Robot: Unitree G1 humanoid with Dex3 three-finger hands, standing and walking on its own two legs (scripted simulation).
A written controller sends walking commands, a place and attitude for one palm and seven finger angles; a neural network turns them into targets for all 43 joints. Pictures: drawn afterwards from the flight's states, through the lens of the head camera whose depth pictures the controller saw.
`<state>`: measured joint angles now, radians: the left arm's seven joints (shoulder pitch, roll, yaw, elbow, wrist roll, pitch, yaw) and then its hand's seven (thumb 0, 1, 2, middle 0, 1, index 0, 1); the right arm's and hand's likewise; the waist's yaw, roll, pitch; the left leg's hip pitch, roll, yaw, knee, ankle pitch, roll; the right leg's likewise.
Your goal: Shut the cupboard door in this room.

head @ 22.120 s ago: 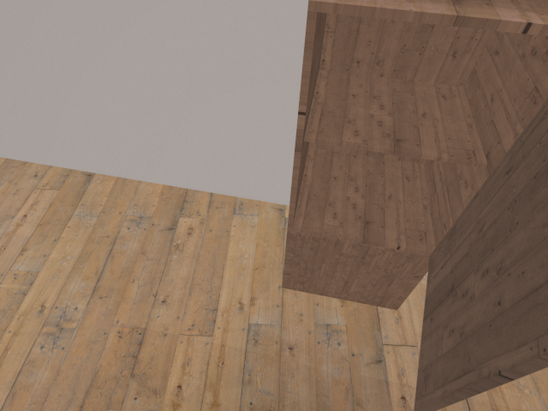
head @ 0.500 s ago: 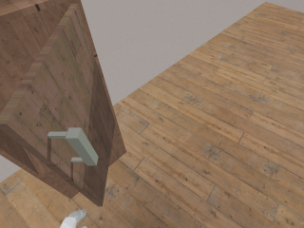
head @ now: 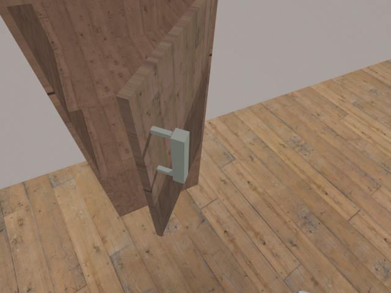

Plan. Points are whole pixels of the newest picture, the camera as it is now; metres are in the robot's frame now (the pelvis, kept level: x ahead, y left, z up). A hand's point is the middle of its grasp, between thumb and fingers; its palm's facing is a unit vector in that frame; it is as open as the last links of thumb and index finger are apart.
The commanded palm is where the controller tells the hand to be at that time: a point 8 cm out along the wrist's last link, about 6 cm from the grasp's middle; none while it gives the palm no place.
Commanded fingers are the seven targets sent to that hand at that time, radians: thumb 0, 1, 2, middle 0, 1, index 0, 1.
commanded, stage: stand and wait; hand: left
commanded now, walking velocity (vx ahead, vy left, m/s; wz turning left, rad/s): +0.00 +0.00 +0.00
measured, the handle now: (169, 155) +0.34 +0.09 +0.09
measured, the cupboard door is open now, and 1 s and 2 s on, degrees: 45 45 45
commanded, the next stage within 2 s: turn or walk to find it in 0.70 s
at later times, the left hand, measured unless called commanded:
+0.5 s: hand out of the picture +0.03 +0.18 -0.15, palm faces +0.05 -0.97 -0.24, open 7.2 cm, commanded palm none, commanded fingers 0.00 0.90 0.90 -0.20 -0.30 -0.20 -0.30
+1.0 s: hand out of the picture -0.02 +0.15 -0.16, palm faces +0.10 -0.98 -0.18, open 7.3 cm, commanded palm none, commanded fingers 0.00 0.90 0.90 -0.20 -0.30 -0.20 -0.30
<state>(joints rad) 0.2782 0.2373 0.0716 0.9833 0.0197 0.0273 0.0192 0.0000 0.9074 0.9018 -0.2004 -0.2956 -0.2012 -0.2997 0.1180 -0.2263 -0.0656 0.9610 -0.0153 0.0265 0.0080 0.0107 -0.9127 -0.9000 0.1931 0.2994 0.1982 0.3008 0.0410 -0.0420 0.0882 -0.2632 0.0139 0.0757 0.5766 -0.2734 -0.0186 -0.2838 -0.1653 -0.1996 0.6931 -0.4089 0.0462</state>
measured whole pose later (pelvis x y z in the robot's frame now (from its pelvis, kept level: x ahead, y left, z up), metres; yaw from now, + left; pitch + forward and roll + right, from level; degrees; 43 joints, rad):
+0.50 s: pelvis +0.00 -0.01 +0.01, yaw +1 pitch -1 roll +1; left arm 0.25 0.15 0.02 1.09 0.02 0.00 0.03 0.00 0.94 0.90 -0.20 -0.30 -0.20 -0.30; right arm 0.24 -0.19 -0.04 1.10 -0.02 0.01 -0.03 0.00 -0.94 -0.90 0.20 0.30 0.20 0.30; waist -0.01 0.04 0.00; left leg -0.19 0.00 0.07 0.47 -0.26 0.00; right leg -0.20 -0.05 -0.08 0.52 -0.31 -0.01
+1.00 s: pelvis -0.01 -0.01 +0.01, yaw +2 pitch -2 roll +0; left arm 0.29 0.12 0.02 1.14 0.00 0.01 0.04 0.00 0.91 0.90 -0.20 -0.30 -0.20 -0.30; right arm 0.31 -0.10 -0.02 1.17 -0.02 0.00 -0.03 0.01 -0.91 -0.90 0.20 0.30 0.20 0.30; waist 0.00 0.01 0.02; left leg -0.19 0.02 0.03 0.46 -0.24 -0.01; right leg -0.17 -0.03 -0.12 0.48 -0.28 -0.02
